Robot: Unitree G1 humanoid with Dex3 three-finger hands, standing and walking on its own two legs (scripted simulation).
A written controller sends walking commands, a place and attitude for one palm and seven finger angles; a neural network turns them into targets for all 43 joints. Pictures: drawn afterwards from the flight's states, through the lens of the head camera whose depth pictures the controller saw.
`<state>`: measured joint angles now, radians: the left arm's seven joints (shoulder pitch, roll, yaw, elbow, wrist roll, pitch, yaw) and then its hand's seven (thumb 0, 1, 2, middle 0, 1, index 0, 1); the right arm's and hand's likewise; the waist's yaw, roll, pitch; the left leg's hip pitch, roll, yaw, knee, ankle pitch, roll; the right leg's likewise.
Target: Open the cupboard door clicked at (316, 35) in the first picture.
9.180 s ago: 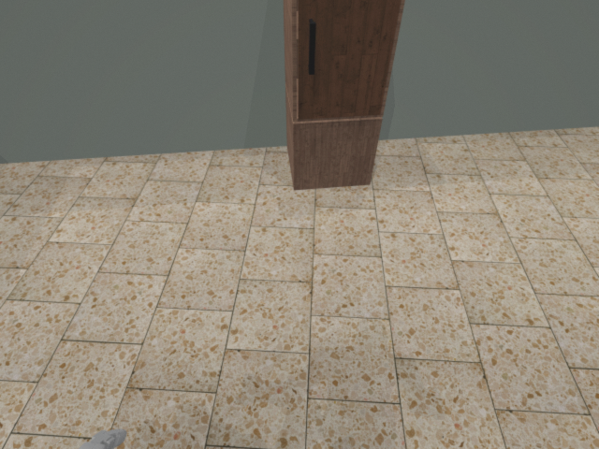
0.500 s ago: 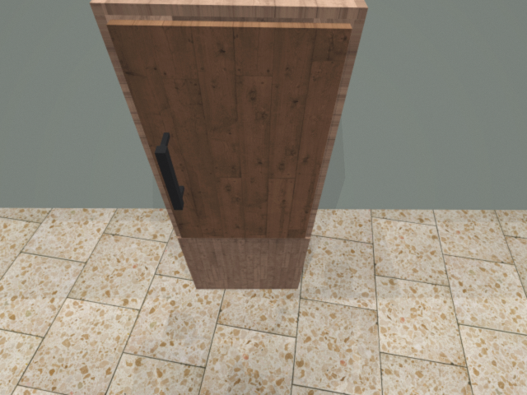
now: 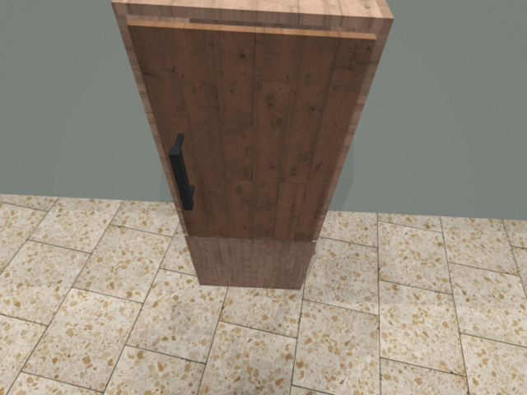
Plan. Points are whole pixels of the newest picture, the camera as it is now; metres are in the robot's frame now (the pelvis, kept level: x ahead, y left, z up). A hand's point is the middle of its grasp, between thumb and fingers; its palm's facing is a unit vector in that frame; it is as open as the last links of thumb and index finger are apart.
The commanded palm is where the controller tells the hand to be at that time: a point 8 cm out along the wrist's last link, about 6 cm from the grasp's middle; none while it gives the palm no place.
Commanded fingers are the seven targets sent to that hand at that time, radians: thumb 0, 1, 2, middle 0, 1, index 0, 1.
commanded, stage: come to a stop and stand still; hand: left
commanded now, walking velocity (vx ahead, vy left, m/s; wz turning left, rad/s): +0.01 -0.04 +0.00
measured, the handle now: (184, 174) +0.52 +0.21 -0.04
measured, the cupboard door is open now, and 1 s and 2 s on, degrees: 0 0 0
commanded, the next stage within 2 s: look again from close up in 0.52 s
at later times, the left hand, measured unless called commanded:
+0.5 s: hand out of the picture +0.03 +0.17 -0.16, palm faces +0.02 -0.96 -0.27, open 7.4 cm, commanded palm none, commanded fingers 0.00 0.90 0.90 -0.20 -0.30 -0.20 -0.30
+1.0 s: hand out of the picture -0.05 +0.20 -0.17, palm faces +0.02 -0.98 -0.21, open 7.4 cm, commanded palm none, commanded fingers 0.00 0.90 0.90 -0.20 -0.30 -0.20 -0.30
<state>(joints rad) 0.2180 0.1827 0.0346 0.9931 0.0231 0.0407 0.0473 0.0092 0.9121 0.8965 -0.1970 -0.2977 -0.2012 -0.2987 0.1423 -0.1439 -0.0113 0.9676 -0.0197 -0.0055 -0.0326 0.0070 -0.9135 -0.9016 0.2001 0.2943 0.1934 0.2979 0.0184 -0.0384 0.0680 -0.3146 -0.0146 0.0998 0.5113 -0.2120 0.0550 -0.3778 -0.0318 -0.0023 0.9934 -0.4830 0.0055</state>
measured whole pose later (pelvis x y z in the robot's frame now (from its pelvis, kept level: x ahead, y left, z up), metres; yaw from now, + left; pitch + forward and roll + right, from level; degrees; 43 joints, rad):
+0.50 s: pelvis -0.03 -0.04 +0.00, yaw +1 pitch -4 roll -1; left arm 0.26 0.26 0.00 0.95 0.02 0.00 0.03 0.01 0.91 0.90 -0.20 -0.30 -0.20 -0.30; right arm 0.24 -0.27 -0.03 0.99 -0.02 0.01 -0.01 0.01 -0.91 -0.90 0.20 0.29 0.19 0.30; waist -0.01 -0.01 0.01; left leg -0.29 0.04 0.01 0.55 -0.19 -0.01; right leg -0.14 0.02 -0.07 0.54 -0.34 -0.03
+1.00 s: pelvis -0.05 +0.00 +0.01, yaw +2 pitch -3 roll -1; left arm 0.31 0.22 -0.01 1.06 0.02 0.01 0.03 0.01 0.91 0.90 -0.20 -0.30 -0.20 -0.30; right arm 0.24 -0.19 0.00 1.08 -0.01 0.01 0.00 0.01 -0.91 -0.90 0.20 0.29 0.20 0.30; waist 0.00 -0.02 0.02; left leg -0.29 -0.01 0.03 0.43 -0.10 0.05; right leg -0.14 -0.03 -0.05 0.43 -0.25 0.03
